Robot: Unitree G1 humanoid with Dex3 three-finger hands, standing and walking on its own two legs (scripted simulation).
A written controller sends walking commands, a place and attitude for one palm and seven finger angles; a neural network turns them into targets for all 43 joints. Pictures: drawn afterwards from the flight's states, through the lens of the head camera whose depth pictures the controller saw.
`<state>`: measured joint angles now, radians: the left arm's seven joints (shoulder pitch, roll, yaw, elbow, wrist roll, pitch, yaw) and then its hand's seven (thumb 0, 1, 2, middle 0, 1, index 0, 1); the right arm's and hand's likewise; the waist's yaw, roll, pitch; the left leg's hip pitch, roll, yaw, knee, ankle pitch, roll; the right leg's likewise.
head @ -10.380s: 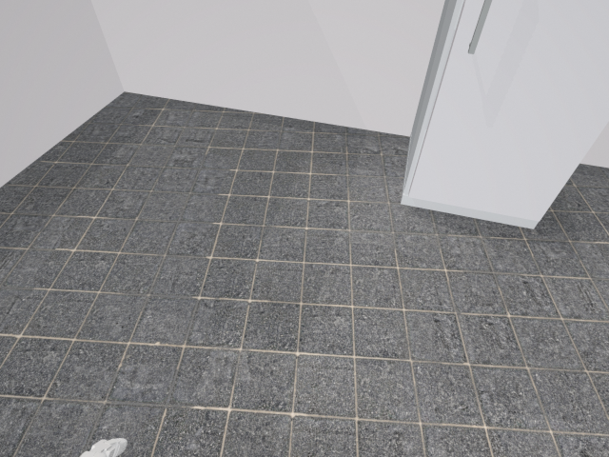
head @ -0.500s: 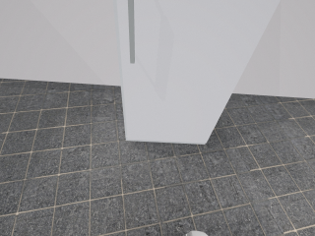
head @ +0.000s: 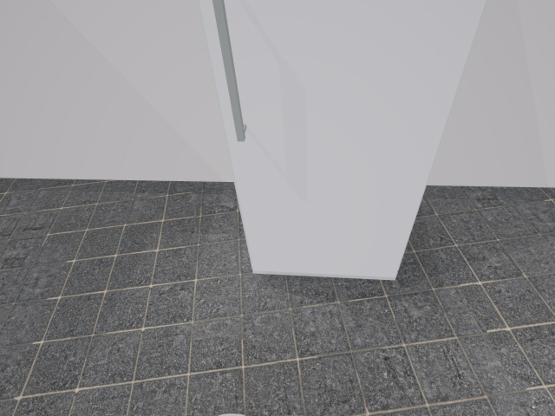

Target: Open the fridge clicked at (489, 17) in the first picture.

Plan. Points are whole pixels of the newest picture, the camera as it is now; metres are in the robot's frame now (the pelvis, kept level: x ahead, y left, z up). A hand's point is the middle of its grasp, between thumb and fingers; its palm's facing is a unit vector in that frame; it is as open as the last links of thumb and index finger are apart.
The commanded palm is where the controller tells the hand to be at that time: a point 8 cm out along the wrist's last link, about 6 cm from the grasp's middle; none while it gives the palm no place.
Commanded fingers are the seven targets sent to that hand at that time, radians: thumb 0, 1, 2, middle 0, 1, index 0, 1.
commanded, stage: take the last steps up to it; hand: left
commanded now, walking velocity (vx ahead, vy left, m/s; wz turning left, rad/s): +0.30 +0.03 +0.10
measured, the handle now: (231, 64) +0.79 +0.13 +0.18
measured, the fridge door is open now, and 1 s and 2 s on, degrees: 0 0 0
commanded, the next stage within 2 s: come to a stop and stand still in 0.82 s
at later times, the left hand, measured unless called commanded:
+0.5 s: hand out of the picture +0.03 +0.23 -0.19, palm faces +0.14 -0.98 -0.13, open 7.4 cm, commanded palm none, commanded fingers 0.00 0.90 0.90 -0.20 -0.30 -0.20 -0.30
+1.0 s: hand (200, 289) +0.43 +0.21 -0.18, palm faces -0.05 -0.98 -0.21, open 7.4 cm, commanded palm none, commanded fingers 0.00 0.90 0.90 -0.20 -0.30 -0.20 -0.30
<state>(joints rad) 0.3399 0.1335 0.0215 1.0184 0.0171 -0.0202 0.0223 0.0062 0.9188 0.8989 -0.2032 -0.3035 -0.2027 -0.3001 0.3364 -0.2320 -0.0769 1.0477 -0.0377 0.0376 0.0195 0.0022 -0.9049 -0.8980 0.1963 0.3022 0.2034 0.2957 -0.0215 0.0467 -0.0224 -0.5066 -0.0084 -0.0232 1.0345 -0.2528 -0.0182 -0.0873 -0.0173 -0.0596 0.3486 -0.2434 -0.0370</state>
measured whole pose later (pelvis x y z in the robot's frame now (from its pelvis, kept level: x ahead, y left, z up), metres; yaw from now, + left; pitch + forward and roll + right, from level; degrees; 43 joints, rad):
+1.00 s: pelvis +0.31 +0.04 -0.03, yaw +0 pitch -2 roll +0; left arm 0.10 0.15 0.03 1.00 0.02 -0.06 0.00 0.00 0.91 0.90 -0.20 -0.30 -0.20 -0.30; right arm 0.45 -0.13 -0.02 1.17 -0.01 -0.02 -0.02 0.00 -0.91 -0.90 0.20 0.30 0.20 0.30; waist -0.07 0.04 0.11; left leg -0.16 0.05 0.08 0.90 -0.54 -0.02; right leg -0.39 -0.03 -0.14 0.62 -0.19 -0.07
